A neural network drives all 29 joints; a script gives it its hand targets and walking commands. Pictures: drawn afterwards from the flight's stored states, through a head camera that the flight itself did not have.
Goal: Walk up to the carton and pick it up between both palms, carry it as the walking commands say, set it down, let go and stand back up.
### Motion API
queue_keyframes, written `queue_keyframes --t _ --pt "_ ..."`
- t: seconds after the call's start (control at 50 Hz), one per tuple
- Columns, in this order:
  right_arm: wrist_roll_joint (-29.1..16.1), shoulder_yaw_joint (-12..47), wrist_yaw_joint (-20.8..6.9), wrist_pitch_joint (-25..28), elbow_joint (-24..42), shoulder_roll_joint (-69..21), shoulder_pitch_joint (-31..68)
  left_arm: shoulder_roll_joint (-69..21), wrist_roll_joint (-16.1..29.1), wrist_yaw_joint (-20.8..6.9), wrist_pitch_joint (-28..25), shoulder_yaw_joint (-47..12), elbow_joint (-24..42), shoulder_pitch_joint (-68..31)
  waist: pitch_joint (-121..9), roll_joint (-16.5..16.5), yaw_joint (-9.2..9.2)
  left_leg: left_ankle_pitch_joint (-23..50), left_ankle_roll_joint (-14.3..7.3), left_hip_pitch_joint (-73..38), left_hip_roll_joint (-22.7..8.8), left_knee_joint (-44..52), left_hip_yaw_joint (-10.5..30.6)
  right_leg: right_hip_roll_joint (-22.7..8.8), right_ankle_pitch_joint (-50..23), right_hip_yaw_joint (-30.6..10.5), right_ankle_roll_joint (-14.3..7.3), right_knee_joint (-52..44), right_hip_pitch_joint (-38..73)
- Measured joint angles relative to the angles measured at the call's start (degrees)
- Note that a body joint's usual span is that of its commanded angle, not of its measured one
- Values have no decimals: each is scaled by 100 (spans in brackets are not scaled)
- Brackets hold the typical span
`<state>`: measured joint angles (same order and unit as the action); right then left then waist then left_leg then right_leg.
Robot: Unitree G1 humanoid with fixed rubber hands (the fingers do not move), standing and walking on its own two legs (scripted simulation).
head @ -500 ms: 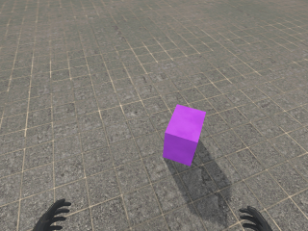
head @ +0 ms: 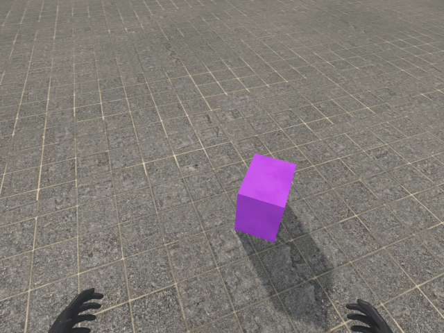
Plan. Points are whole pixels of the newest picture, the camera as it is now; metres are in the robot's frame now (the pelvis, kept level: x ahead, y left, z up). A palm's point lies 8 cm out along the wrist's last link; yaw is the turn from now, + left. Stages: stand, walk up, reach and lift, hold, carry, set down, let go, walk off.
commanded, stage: walk up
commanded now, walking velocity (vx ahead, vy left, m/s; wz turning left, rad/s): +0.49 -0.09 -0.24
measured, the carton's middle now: (264, 197) +0.88 -0.18 -0.61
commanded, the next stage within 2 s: none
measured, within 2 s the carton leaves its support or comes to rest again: neither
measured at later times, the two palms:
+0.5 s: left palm (135, 312) +0.20 +0.17 -0.07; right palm (414, 310) +0.22 -0.35 -0.09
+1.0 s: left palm (170, 215) +0.42 +0.15 -0.09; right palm (387, 256) +0.34 -0.35 -0.10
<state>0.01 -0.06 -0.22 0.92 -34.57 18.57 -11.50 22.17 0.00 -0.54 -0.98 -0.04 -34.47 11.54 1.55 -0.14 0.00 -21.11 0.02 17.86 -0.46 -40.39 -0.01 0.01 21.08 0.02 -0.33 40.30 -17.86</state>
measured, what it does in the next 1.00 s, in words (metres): walks ahead: right foot, then left foot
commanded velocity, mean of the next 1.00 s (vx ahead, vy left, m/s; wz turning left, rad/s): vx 0.39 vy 0.06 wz -0.07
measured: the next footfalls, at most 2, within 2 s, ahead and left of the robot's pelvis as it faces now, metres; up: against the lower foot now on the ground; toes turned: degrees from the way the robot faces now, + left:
right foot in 0.28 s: +0.09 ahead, -0.18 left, +0.00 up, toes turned -5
left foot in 0.70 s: +0.34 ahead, +0.05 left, +0.00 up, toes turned -2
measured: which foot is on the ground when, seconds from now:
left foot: down 0.00-0.26, up 0.28-0.68, down 0.70-1.00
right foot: down 0.00-0.02, up 0.04-0.26, down 0.28-0.70, up 0.72-1.00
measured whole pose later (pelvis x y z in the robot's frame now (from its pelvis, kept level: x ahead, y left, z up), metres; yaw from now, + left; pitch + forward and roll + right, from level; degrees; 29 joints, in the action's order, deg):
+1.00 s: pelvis +0.30 -0.08 +0.01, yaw -7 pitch +2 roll +1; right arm 0.0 -0.3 -0.9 -0.3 -40.4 17.1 -19.1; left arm 12.8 0.0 -1.0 -0.3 0.0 -39.8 16.4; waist -0.6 -0.3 0.0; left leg -17.6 -0.5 16.6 -2.0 -32.5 -4.5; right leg -1.5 19.6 1.4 0.0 37.7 -23.4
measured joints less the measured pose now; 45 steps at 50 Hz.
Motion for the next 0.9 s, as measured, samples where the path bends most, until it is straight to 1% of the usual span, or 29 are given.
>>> queue_keyframes --t 0.04,0.08,0.1,0.14,0.2,0.24,0.26,0.28,0.32,0.36,0.4,0.44,0.5,0.54,0.58,0.64,0.68,0.7,0.72,0.76,0.78,0.8,0.84,0.9 --pt "0 -2 -42 -151 5 1 -29 -116 0 -116 165 -1 -2 2 -131 -43 -4 -26 0 0 -41 73 -9 30 276 5 -4 60 -48" --pt "0 -3 -43 -148 8 2 -76 -257 0 -191 235 0 1 2 -245 -106 -9 85 0 -18 -148 245 -78 44 466 8 -4 525 -318" --pt "0 -2 -43 -118 6 1 -145 -324 0 -221 236 0 3 3 -288 -138 -9 96 0 -60 -222 358 -113 43 480 7 -4 745 -454" --pt "0 -1 -43 -61 -27 1 -361 -436 0 -281 230 1 6 7 -326 -194 -6 133 8 -225 -387 629 -154 42 408 3 -3 880 -581" --pt "0 -1 -43 -47 -148 -1 -682 -533 0 -340 219 3 8 7 -354 -216 0 162 68 -425 -598 922 -175 41 301 3 17 653 -581" --pt "0 0 -55 -81 -253 -1 -761 -570 0 -342 186 4 8 9 -366 -206 6 103 140 -433 -699 940 -192 41 71 59 18 -73 -424" --pt "0 0 -63 -100 -282 -1 -774 -564 0 -342 141 4 4 12 -343 -160 8 26 173 -433 -705 864 -208 27 -84 68 16 -472 -266" --pt "0 -4 -68 -113 -286 2 -769 -541 0 -337 68 6 -7 26 -273 -94 9 -200 178 -388 -675 546 -205 -18 -308 65 8 -704 -111" --pt "0 -30 -83 -202 -306 7 -714 -646 0 -298 27 4 -134 187 -169 -131 12 -682 178 -118 -562 -641 -115 -10 -280 69 -42 -483 -36" --pt "0 -29 -141 -211 -295 7 -636 -723 0 -252 26 3 -225 544 -166 -130 12 -537 178 175 -391 -1533 -110 -49 -175 1 -88 -671 223" --pt "0 -29 -191 -171 -293 9 -506 -749 0 -204 12 4 -346 826 -124 -137 8 -163 178 421 -324 -1884 -101 -78 -221 -53 -100 -1027 538" --pt "0 -29 -228 -168 -294 10 -377 -747 0 -164 -25 4 -453 1001 -53 -140 5 99 178 641 -315 -1954 -96 -104 -250 -68 -108 -1298 814" --pt "0 -29 -266 -228 -295 11 -177 -745 0 -105 -50 3 -524 1157 115 -141 3 267 178 897 -314 -1947 -94 -131 -165 -66 -111 -1511 1187" --pt "0 -29 -292 -269 -292 12 -34 -746 0 -69 -51 3 -539 1202 248 -144 1 370 178 973 -314 -1768 -92 -132 -69 -63 -110 -1597 1430" --pt "0 -29 -314 -284 -290 13 93 -745 0 -44 -51 3 -544 1207 317 -147 -3 433 178 974 -310 -1281 -100 -130 50 -60 -97 -1638 1600" --pt "0 -29 -320 -227 -288 9 186 -732 0 -32 -51 3 -543 1206 238 -138 -5 448 178 964 -246 -299 -194 -134 267 -48 -32 -1631 1684" --pt "-1 -31 -299 -129 -308 8 176 -693 -1 -27 -51 3 -545 1207 192 -117 -13 718 178 744 -114 553 -313 -145 470 -33 1 -1324 1658" --pt "-1 -32 -271 -68 -322 4 149 -662 -1 -23 -51 4 -548 1206 181 -119 -18 1101 106 603 -76 811 -348 -137 609 -27 10 -792 1505" --pt "0 -32 -240 -22 -371 -48 129 -606 -1 -13 -47 5 -551 1155 193 -38 -21 1238 -30 587 -36 705 -389 -170 741 -50 11 28 1197" --pt "0 -31 -184 12 -405 -114 -34 -582 0 12 -45 4 -545 1005 148 36 -20 974 -141 511 -1 593 -422 -158 1112 -57 12 1537 465" --pt "0 -31 -155 18 -406 -117 -146 -600 0 13 -45 3 -541 924 114 28 -16 855 -154 443 -14 625 -425 -150 1167 -52 12 1975 138" --pt "0 -30 -124 18 -418 -122 -257 -621 0 13 -44 3 -538 840 86 23 -12 778 -155 365 -30 673 -429 -153 1145 -56 12 2165 -129" --pt "0 -28 -79 22 -460 -138 -446 -668 0 13 -33 2 -537 670 70 18 -9 705 -155 198 -71 763 -432 -154 1015 -59 12 2169 -522" --pt "0 -27 -67 26 -520 -144 -645 -763 0 -9 46 0 -536 509 59 10 -3 602 -139 -46 -143 834 -437 -155 721 -42 27 1675 -773"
